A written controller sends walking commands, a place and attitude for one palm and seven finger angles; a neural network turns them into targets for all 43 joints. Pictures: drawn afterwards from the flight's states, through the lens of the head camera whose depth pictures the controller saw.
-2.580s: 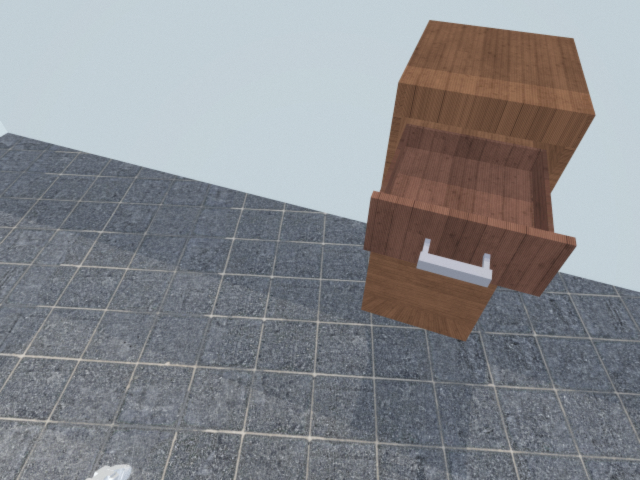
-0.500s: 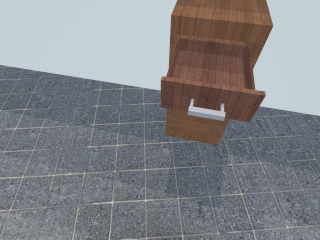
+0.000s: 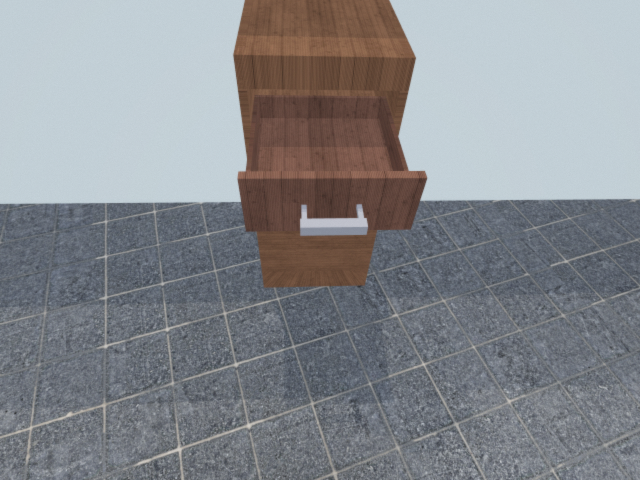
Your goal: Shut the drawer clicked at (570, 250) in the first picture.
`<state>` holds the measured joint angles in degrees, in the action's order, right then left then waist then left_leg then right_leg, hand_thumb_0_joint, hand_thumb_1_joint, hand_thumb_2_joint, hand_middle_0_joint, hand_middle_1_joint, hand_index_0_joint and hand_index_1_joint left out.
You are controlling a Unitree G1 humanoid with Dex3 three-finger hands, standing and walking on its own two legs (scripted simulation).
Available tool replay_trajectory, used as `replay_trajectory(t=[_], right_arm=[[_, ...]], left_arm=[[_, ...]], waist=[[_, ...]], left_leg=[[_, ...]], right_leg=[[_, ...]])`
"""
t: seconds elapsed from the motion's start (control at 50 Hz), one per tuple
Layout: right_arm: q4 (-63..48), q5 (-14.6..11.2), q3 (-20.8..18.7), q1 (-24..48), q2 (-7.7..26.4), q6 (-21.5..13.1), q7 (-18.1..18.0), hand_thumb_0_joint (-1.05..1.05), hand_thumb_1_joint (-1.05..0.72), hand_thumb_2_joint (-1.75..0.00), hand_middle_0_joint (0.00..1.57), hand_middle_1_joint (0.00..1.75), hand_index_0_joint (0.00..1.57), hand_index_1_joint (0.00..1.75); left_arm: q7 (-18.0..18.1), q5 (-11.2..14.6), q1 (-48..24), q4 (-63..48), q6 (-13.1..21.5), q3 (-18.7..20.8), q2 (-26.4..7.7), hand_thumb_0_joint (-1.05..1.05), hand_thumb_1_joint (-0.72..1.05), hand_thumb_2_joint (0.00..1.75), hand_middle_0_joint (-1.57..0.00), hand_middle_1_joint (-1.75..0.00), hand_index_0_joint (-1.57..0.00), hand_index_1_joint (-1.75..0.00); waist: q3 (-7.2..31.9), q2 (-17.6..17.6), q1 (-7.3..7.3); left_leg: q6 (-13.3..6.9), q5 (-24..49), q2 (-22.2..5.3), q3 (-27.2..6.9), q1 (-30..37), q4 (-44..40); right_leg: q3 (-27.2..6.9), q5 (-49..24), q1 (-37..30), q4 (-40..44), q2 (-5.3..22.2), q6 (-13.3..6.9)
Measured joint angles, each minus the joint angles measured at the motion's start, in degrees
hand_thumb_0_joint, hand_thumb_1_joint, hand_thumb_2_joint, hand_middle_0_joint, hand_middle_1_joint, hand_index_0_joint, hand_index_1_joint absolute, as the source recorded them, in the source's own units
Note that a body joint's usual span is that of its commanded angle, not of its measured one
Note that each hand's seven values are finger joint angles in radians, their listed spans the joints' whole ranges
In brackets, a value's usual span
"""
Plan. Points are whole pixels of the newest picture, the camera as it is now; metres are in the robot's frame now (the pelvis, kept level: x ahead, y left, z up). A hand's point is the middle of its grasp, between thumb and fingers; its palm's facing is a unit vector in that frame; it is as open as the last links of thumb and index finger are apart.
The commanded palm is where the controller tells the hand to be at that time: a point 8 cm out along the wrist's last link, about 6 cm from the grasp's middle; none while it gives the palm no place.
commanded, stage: take the last steps up to it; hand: left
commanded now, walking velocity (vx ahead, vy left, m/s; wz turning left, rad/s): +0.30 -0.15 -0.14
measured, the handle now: (332, 218) +0.56 -0.02 -0.05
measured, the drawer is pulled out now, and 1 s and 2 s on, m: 0.30 0.30 0.30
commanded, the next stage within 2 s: come to a stop and stand still in 0.66 s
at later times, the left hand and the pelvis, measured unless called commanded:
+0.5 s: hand out of the picture +0.10 +0.09 -0.20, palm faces +0.00 -0.99 -0.13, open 7.3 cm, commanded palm none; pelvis +0.14 -0.08 -0.02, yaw -2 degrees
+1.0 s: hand (300, 357) +0.35 +0.04 -0.19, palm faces -0.08 -0.98 -0.20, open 7.4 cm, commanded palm none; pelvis +0.27 -0.15 -0.01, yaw -5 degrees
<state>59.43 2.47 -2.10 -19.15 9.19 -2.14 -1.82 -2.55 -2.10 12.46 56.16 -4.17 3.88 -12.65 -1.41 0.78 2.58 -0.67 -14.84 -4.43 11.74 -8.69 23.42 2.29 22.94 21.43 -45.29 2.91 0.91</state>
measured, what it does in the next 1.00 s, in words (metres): walks ahead: right foot, then left foot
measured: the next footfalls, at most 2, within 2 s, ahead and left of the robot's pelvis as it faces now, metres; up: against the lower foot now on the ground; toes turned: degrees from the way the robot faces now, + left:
right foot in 0.12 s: +0.07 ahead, -0.16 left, +0.00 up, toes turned -7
left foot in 0.54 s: +0.29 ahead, +0.00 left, +0.00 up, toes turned +6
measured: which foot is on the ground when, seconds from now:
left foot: down 0.00-0.14, up 0.16-0.52, down 0.54-1.00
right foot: up 0.00-0.10, down 0.12-0.54, up 0.56-0.98, down 1.00-1.00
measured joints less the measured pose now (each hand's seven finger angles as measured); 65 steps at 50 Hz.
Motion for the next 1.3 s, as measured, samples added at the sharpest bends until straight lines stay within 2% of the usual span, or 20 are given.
replay_trajectory(t=[0.12,0.16,0.2,0.28,0.38,0.48,0.54,0.56,0.6,0.64,0.7,0.78,0.84,0.96,1.0,1.02,1.06,1.1,1.2,1.3], right_arm=[[3.44,0.06,-1.19,-4.3,2.39,0.82,0.27,0.0,-0.91,-0.9,0.2,0.3,0.2,0.3],[4.83,-0.41,-1.39,-5.17,3.3,1.72,0.43,0.0,-0.91,-0.9,0.2,0.3,0.2,0.3],[5.92,-0.51,-1.38,-4.88,3.58,3.02,0.71,0.0,-0.91,-0.9,0.2,0.3,0.2,0.3],[4.56,-0.25,-1.69,-2.0,3.2,3.1,1.16,0.01,-0.91,-0.9,0.2,0.29,0.2,0.3],[0.55,-0.15,-1.76,3.91,2.14,2.0,1.48,0.0,-0.91,-0.9,0.2,0.29,0.2,0.3],[-1.67,-0.42,-0.92,9.92,0.1,1.26,1.65,0.0,-0.91,-0.9,0.2,0.29,0.19,0.3],[-2.89,-0.47,-0.12,12.05,-1.05,-0.3,1.12,0.0,-0.91,-0.9,0.2,0.29,0.2,0.3],[-3.23,-0.23,0.06,12.57,-1.43,-1.06,0.78,0.0,-0.91,-0.9,0.2,0.29,0.2,0.3],[-3.65,-0.35,0.78,12.85,-2.26,-1.84,0.22,0.0,-0.91,-0.9,0.2,0.29,0.2,0.3],[-3.4,-0.56,1.27,11.6,-2.95,-1.9,-0.21,0.0,-0.91,-0.9,0.2,0.29,0.2,0.3],[-2.37,-1.27,0.19,8.96,-2.93,-2.13,-1.43,-0.02,-0.94,-0.9,0.21,0.3,0.2,0.3],[-0.32,-1.02,-0.12,5.6,-1.21,-1.42,-1.06,-0.02,-0.95,-0.9,0.21,0.3,0.2,0.3],[0.7,-0.92,-0.08,3.23,-0.95,-0.69,-0.75,-0.02,-0.94,-0.9,0.2,0.3,0.2,0.3],[1.4,-0.71,-0.06,1.4,-1.49,1.3,-0.36,-0.01,-0.92,-0.9,0.2,0.29,0.2,0.3],[1.41,-0.84,-0.38,0.73,-1.6,2.04,-0.13,0.0,-0.92,-0.9,0.2,0.3,0.2,0.3],[1.47,-1.0,-0.66,0.87,-1.24,2.49,0.01,0.0,-0.91,-0.9,0.2,0.3,0.2,0.3],[1.13,-1.48,-1.34,2.14,-0.02,3.69,-0.14,0.0,-0.91,-0.9,0.2,0.29,0.2,0.3],[0.7,-1.54,-1.84,3.19,0.82,4.6,-0.3,0.0,-0.91,-0.9,0.2,0.29,0.2,0.3],[-0.36,-1.17,-2.29,5.92,2.39,6.4,0.44,0.0,-0.91,-0.9,0.2,0.29,0.2,0.3],[-1.8,-0.61,-2.54,8.28,3.48,7.14,1.32,0.0,-0.91,-0.9,0.2,0.29,0.2,0.3]], left_arm=[[-0.55,0.2,-2.46,-1.11,2.02,-0.12,0.99,0.01,0.9,0.9,-0.2,-0.29,-0.19,-0.3],[0.0,0.25,-3.12,-0.99,3.51,-0.39,1.76,0.0,0.9,0.9,-0.2,-0.29,-0.2,-0.3],[0.88,0.6,-2.41,-0.89,4.74,-0.75,2.49,0.0,0.9,0.9,-0.2,-0.29,-0.2,-0.3],[2.97,0.92,0.99,0.72,5.77,-0.12,2.51,-0.01,0.93,0.9,-0.2,-0.3,-0.2,-0.3],[3.35,0.55,5.09,4.05,6.34,-1.17,2.33,-0.01,0.93,0.9,-0.2,-0.3,-0.2,-0.3],[3.4,0.2,8.91,6.42,6.11,-2.03,3.24,0.0,0.92,0.9,-0.2,-0.3,-0.2,-0.3],[3.07,0.51,11.26,7.52,5.63,-2.15,3.73,0.0,0.91,0.9,-0.2,-0.3,-0.2,-0.3],[2.86,0.81,11.68,7.9,5.24,-2.05,3.92,0.0,0.91,0.9,-0.2,-0.3,-0.2,-0.3],[2.46,0.97,11.3,8.27,4.28,-1.91,3.81,0.0,0.91,0.9,-0.2,-0.3,-0.2,-0.3],[2.27,0.47,10.06,8.05,3.61,-1.39,3.23,0.0,0.91,0.9,-0.2,-0.3,-0.2,-0.3],[1.9,-0.08,7.11,6.04,3.12,-0.5,2.37,0.01,0.91,0.9,-0.2,-0.29,-0.2,-0.3],[1.75,-0.13,4.13,3.05,2.86,0.2,1.76,0.0,0.91,0.9,-0.2,-0.29,-0.19,-0.3],[2.07,-0.08,2.21,2.04,2.48,0.24,1.4,0.0,0.91,0.9,-0.2,-0.29,-0.19,-0.3],[3.12,0.47,-1.13,1.28,2.48,-0.67,1.09,0.0,0.92,0.9,-0.2,-0.29,-0.19,-0.3],[3.23,0.38,-1.22,0.66,3.27,-0.89,1.12,0.0,0.91,0.9,-0.2,-0.29,-0.19,-0.3],[3.46,0.2,-1.39,0.68,3.83,-0.9,1.56,0.0,0.91,0.9,-0.2,-0.29,-0.19,-0.3],[3.64,0.17,-2.44,0.85,4.27,-1.4,3.02,0.0,0.91,0.9,-0.2,-0.29,-0.2,-0.3],[3.87,0.26,-3.53,0.67,4.28,-1.58,4.09,0.0,0.91,0.9,-0.2,-0.29,-0.2,-0.3],[4.83,0.65,-5.42,-0.6,3.97,-1.54,4.78,0.0,0.91,0.9,-0.2,-0.3,-0.2,-0.3],[5.3,0.35,-5.25,-1.5,3.54,-1.21,4.01,0.0,0.9,0.9,-0.2,-0.3,-0.2,-0.3]], waist=[[-0.07,-1.27,1.44],[-0.41,-2.63,1.28],[0.1,-2.48,0.71],[0.99,-0.8,-0.43],[0.16,-0.9,-0.75],[-1.41,-0.13,-3.06],[-2.15,1.01,-3.9],[-2.4,1.39,-3.84],[-3.14,2.57,-3.92],[-3.07,3.43,-3.74],[-2.81,3.82,-3.77],[-1.56,3.77,-3.86],[-1.09,3.57,-3.2],[-3.11,2.0,-0.96],[-3.31,1.89,-0.99],[-3.38,1.09,-1.23],[-4.39,-1.47,-0.63],[-4.9,-2.69,-0.36],[-4.81,-3.4,-1.32],[-3.5,-2.86,-2.6]], left_leg=[[3.36,-3.57,-3.4,0.17,-0.43,4.54],[2.67,-9.9,-5.3,-2.13,-3.15,13.17],[1.67,-13.82,-4.2,-5.67,-8.68,26.38],[1.83,-9.47,-3.0,-6.42,-17.49,38.92],[2.55,-3.6,-3.08,-5.75,-23.31,36.33],[1.47,-4.12,-2.01,-4.98,-22.33,25.55],[-0.03,0.32,0.08,-3.47,-16.82,14.9],[-2.12,1.71,0.22,-2.94,-16.07,14.81],[-3.96,-0.75,0.13,-1.53,-14.5,16.9],[-3.83,-2.16,0.28,-0.95,-11.71,15.28],[-2.63,-0.71,0.59,-1.24,-7.72,9.93],[-2.02,0.64,0.38,-1.65,-4.06,4.29],[-1.06,0.95,-0.04,-2.22,-2.11,1.7],[1.78,-1.63,-1.32,-3.09,-1.12,3.8],[3.0,-4.1,-1.19,-2.72,-1.96,7.34],[3.0,-5.83,-1.51,-2.94,-3.28,10.38],[2.68,-14.13,-0.36,-7.09,-7.22,19.73],[2.77,-17.45,2.07,-9.63,-11.27,30.29],[4.32,-11.62,4.98,-11.18,-17.67,46.21],[4.87,-7.23,4.51,-12.05,-17.61,43.98]], right_leg=[[2.62,-4.63,-5.95,15.06,-0.56,-1.45],[4.07,-8.22,-7.05,15.2,-2.22,-2.23],[4.88,-6.11,-8.41,15.3,-2.97,-3.14],[4.65,-6.28,-12.79,20.79,-4.45,-4.25],[4.62,-5.98,-17.11,25.24,-6.97,-5.18],[3.41,-2.84,-20.61,25.36,-8.46,-5.15],[2.54,2.14,-20.55,18.62,-7.98,-4.69],[2.31,3.78,-17.91,11.4,-7.53,-4.43],[-0.04,5.53,-10.21,-8.5,-7.0,-4.07],[-1.03,2.96,-3.23,-21.68,-5.74,-3.31],[-2.04,-3.91,4.83,-27.19,-2.39,-1.65],[-3.61,-10.32,10.97,-23.55,1.38,0.06],[-3.03,-12.13,11.46,-16.07,3.2,1.23],[0.98,-10.9,3.92,4.68,2.16,1.34],[2.0,-15.44,0.01,11.76,1.84,0.9],[2.06,-12.91,-0.26,12.16,1.55,0.08],[2.38,-9.76,0.65,10.08,1.04,-1.07],[2.57,-10.1,0.51,10.64,1.58,-1.29],[2.66,-13.32,-0.41,14.71,2.75,-1.45],[2.77,-16.13,-0.18,17.29,3.49,-0.88]])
